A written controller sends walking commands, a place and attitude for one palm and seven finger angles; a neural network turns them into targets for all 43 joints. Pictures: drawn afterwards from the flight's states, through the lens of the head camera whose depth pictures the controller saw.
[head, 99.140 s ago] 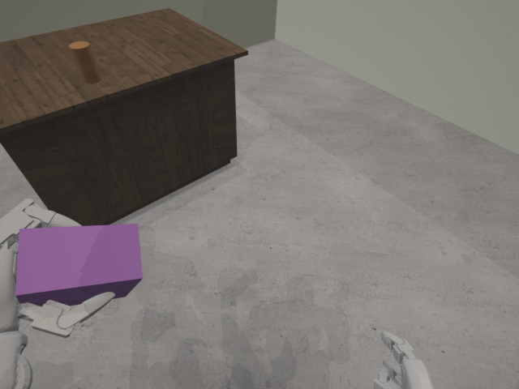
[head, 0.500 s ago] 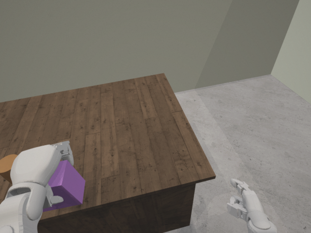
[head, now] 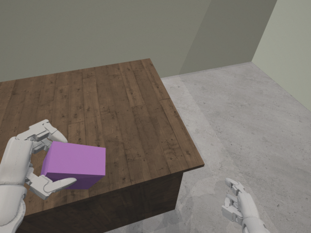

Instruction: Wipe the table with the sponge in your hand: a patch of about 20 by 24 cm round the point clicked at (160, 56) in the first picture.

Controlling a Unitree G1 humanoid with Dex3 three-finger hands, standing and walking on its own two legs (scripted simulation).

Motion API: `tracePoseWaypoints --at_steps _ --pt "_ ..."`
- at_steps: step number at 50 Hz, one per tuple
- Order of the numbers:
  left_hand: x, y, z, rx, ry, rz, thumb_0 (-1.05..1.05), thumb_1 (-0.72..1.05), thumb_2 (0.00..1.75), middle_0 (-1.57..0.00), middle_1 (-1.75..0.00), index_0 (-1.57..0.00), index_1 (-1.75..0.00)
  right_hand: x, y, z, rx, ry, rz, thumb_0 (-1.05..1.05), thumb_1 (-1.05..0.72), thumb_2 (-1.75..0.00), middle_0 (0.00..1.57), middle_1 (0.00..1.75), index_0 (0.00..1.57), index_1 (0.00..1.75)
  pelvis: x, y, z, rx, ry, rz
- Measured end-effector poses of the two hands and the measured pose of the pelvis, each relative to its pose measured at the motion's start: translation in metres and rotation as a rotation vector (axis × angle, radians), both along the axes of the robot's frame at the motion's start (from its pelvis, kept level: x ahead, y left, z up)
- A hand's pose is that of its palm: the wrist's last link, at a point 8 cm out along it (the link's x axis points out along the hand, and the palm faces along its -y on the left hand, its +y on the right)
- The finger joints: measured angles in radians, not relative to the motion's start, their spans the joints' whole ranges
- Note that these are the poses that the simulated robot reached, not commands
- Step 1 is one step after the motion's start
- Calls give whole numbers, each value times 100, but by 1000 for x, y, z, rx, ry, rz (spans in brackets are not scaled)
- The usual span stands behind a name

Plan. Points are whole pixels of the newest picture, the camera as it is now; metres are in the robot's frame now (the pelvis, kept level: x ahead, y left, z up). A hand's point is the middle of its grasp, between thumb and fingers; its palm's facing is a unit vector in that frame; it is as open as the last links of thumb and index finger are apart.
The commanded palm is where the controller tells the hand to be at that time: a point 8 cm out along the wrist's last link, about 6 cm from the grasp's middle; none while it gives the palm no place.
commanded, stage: step back with the hand held close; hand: left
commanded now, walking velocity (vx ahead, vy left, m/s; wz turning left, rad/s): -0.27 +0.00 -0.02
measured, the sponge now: (80, 168) +0.22 +0.21 +0.08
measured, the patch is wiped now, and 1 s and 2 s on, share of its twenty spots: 1.00 1.00 1.00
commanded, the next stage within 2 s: stop stepping back and stand still in 1.26 s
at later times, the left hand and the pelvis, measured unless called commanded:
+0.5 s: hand (26, 176) +0.17 +0.27 +0.15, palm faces +0.35 -0.85 -0.39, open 10.1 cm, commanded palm +0.12 +0.31 +0.18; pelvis -0.04 +0.03 -0.02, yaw +0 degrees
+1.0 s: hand (14, 211) +0.11 +0.24 +0.16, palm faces +0.28 -0.90 -0.33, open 10.1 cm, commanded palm +0.06 +0.30 +0.18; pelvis -0.11 +0.03 -0.01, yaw -1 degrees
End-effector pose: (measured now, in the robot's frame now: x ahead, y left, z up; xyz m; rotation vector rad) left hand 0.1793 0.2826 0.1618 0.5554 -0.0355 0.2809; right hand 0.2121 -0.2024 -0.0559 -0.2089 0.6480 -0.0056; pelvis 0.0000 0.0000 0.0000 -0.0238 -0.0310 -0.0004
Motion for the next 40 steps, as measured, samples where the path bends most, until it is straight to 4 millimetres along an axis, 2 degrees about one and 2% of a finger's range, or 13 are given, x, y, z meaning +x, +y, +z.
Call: tracePoseWaypoints --at_steps 3,6,10,14,18,28,33,37,40 --pt "-1 -4 1 -97 -102 -42 -1 -57 102 -77 -139 -79 -142 -25 -11 -7 -52 62 -50 1 -90 -90 21 30 21 30 0 4 -3 -2 24 2" --pt "-5 -2 7 -102 -149 -74 -1 -57 102 -77 -140 -79 -142 -49 -22 -17 -88 125 -111 1 -90 -90 21 30 21 30 -1 11 -6 -7 43 1" --pt "-12 11 15 -44 -162 -78 -1 -57 102 -77 -140 -79 -142 -78 -29 -28 -101 184 -185 1 -90 -90 21 30 20 30 -5 21 -9 -9 58 -4" --pt "-20 28 13 -20 -155 -42 -1 -57 102 -77 -140 -79 -142 -95 -24 -33 -90 188 -216 2 -90 -90 20 30 20 30 -12 27 -11 -4 60 -13" --pt "-29 34 6 -42 -148 -7 -1 -58 102 -77 -140 -79 -142 -101 -13 -34 -71 148 -201 2 -90 -90 20 30 20 30 -21 30 -12 -2 58 -19" --pt "-58 25 4 -91 -238 -35 -1 -58 103 -77 -141 -79 -143 -95 3 -25 -83 68 -116 1 -90 -90 21 30 21 30 -46 32 -17 -20 63 11" --pt "-74 36 7 -55 -279 -40 -1 -58 103 -77 -141 -80 -143 -98 6 -20 -108 32 -115 1 -90 -90 21 30 21 30 -58 38 -22 -28 50 8" --pt "-83 48 10 -17 -274 13 -1 -59 103 -77 -141 -80 -143 -105 11 -18 -97 18 -106 1 -90 -90 21 30 21 30 -66 39 -19 -36 51 12" --pt "-90 48 13 -31 -283 43 -1 -59 103 -77 -141 -80 -143 -113 15 -19 -74 25 -92 1 -90 -90 21 30 21 30 -73 35 -16 -29 68 -6"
